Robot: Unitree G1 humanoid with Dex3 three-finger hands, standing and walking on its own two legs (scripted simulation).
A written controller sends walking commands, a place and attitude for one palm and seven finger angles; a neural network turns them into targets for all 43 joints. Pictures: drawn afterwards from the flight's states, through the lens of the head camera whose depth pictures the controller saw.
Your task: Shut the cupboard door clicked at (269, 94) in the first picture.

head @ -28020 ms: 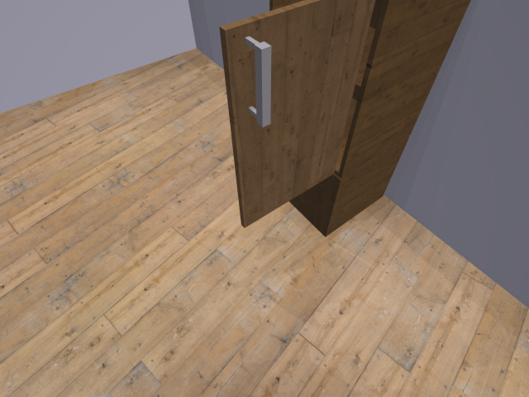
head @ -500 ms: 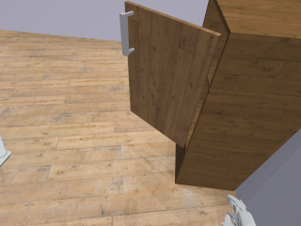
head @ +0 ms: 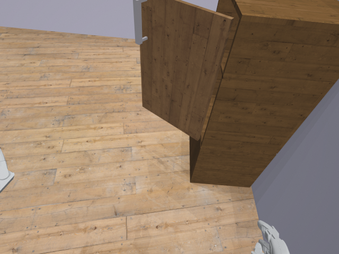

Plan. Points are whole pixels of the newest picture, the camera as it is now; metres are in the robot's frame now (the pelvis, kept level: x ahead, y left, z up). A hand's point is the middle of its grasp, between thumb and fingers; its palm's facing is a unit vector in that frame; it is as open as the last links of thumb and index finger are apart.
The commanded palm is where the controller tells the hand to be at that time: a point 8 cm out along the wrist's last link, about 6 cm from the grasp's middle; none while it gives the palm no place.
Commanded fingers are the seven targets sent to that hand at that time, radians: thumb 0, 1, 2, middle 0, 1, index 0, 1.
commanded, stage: stop stepping back and stand still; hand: left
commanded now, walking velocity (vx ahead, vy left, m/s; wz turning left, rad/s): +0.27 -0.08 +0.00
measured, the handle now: (141, 21) +0.88 +0.18 +0.15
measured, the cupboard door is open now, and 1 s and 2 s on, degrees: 55 55 55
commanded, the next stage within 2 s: let the arm hang, fingers relaxed in 1.00 s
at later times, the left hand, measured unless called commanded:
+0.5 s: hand out of the picture +0.12 +0.28 +0.17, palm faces +0.48 -0.78 -0.40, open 7.4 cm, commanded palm +0.06 +0.30 +0.18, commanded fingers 0.00 0.90 0.90 -0.20 -0.30 -0.20 -0.30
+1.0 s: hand (5, 214) +0.14 +0.26 +0.16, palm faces +0.40 -0.80 -0.44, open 7.4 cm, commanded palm +0.08 +0.30 +0.18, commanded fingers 0.00 0.90 0.90 -0.20 -0.30 -0.20 -0.30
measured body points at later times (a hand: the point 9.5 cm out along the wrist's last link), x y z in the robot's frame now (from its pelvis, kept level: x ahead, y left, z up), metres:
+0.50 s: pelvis -0.09 +0.00 +0.00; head -0.11 +0.02 +0.45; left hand +0.09 +0.32 +0.19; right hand +0.04 -0.24 -0.08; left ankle -0.05 +0.10 -0.74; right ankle -0.10 -0.11 -0.73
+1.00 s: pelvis -0.07 +0.00 +0.00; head -0.07 +0.01 +0.45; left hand +0.12 +0.30 +0.19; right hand +0.11 -0.23 -0.07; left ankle -0.06 +0.10 -0.74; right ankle -0.10 -0.10 -0.74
